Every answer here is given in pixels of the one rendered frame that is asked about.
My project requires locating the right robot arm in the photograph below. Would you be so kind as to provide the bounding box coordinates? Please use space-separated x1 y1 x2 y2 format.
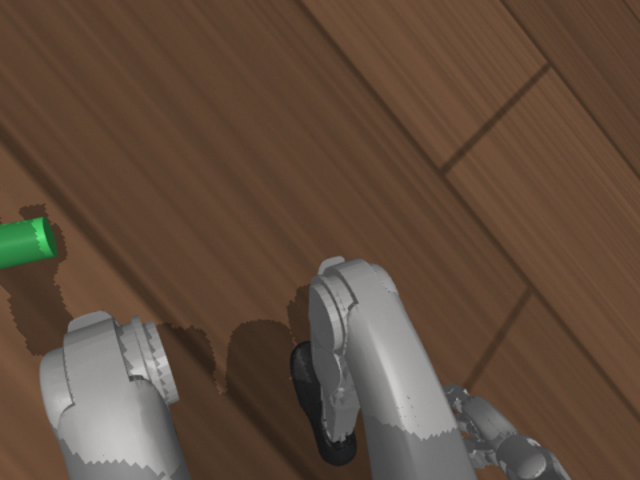
496 434 571 480

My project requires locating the right robot hand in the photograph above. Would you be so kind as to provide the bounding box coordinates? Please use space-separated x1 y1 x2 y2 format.
441 383 520 469

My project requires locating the bottle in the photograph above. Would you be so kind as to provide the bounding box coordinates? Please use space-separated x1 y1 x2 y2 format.
0 217 57 269

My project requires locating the right robot foot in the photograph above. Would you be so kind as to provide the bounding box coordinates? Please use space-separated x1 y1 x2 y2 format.
290 341 357 466

